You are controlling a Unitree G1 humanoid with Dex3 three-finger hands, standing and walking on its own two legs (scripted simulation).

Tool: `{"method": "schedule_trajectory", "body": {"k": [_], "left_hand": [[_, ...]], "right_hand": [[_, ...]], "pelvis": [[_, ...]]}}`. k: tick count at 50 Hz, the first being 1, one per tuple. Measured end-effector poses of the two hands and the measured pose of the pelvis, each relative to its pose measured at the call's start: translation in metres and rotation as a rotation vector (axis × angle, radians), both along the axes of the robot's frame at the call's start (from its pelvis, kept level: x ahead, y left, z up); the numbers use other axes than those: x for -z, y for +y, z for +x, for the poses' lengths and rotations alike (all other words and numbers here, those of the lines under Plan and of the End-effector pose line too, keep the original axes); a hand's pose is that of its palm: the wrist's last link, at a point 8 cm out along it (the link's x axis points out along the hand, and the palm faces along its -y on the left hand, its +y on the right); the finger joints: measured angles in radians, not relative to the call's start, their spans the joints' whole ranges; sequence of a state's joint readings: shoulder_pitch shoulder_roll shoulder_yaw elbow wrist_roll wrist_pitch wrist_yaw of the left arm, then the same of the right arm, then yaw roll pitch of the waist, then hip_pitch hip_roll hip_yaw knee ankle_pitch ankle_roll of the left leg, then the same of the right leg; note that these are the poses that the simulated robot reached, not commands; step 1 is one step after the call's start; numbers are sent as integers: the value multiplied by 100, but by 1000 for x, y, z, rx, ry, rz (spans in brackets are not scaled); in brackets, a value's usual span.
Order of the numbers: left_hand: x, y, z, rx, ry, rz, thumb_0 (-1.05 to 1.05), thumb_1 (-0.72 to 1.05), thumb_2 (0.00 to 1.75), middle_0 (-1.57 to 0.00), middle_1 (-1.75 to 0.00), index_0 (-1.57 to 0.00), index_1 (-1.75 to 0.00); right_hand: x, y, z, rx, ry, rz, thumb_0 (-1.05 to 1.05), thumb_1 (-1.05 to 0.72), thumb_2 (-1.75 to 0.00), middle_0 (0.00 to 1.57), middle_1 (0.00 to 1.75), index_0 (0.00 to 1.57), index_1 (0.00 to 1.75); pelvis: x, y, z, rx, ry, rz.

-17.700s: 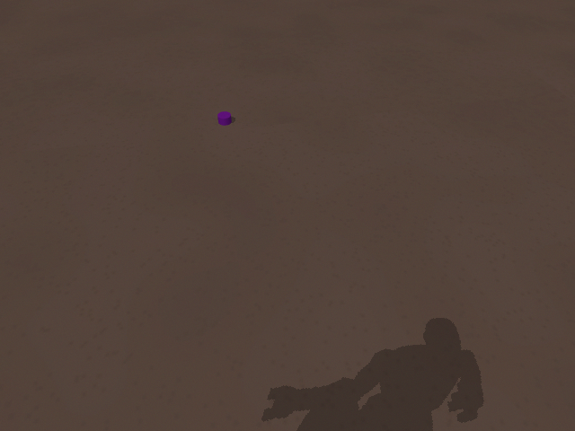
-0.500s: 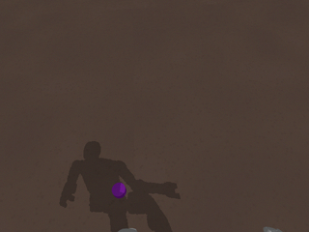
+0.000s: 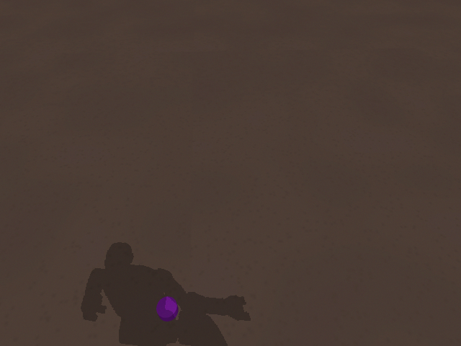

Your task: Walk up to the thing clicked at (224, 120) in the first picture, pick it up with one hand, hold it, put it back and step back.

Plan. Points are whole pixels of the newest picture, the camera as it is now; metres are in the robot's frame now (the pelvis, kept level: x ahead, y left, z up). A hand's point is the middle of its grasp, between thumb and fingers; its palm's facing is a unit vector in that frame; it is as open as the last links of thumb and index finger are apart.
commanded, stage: walk up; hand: left
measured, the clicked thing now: (167, 308) +0.44 +0.25 -0.75
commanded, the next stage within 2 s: stand in 0.68 s
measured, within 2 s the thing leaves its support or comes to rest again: neither
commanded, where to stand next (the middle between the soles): +0.05 +0.01 m, yaw +0 degrees
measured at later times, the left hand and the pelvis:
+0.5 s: hand out of the picture +0.07 +0.26 -0.15, palm faces -0.01 -0.94 -0.34, open 7.3 cm; pelvis +0.00 +0.00 +0.00, yaw +0 degrees
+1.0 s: hand out of the picture +0.09 +0.25 -0.15, palm faces -0.04 -0.94 -0.35, open 7.3 cm; pelvis +0.01 +0.00 +0.00, yaw -1 degrees
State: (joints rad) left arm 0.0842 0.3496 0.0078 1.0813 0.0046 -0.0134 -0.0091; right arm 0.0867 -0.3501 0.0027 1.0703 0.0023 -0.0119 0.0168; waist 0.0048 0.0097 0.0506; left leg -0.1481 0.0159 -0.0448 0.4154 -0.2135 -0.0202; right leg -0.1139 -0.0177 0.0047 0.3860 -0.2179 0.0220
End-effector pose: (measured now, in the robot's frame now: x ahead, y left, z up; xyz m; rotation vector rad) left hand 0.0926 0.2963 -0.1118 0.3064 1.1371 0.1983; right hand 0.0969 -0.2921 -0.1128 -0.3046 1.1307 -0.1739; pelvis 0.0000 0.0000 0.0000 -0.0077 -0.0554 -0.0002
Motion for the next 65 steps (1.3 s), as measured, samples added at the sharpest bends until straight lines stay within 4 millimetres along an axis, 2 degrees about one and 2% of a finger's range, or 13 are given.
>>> {"method": "schedule_trajectory", "body": {"k": [9, 20, 41, 65], "left_hand": [[1, 4, -14, -18, 52, 6, 0, 91, 90, -20, -30, -21, -30], [5, 4, -30, -35, 118, 3, 0, 91, 90, -20, -30, -21, -30], [2, 1, -7, -7, 75, 5, 0, 91, 90, -20, -30, -21, -30], [4, -1, -8, 11, 101, 10, 0, 91, 90, -20, -30, -21, -30]], "right_hand": [[-1, -8, -15, 18, 44, -18, 1, -91, -90, 20, 30, 21, 30], [5, -5, -32, 37, 110, -8, 1, -91, -90, 20, 30, 21, 30], [2, -4, -13, 31, 70, -10, 1, -91, -90, 20, 30, 21, 30], [2, -10, -22, 47, 109, -15, 1, -91, -90, 20, 30, 21, 30]], "pelvis": [[-3, 0, -2, 3, 8, 1], [-4, 0, 1, 3, 18, 1], [-4, 0, 7, 6, 23, 8], [-5, -2, 12, 10, 29, 7]]}}
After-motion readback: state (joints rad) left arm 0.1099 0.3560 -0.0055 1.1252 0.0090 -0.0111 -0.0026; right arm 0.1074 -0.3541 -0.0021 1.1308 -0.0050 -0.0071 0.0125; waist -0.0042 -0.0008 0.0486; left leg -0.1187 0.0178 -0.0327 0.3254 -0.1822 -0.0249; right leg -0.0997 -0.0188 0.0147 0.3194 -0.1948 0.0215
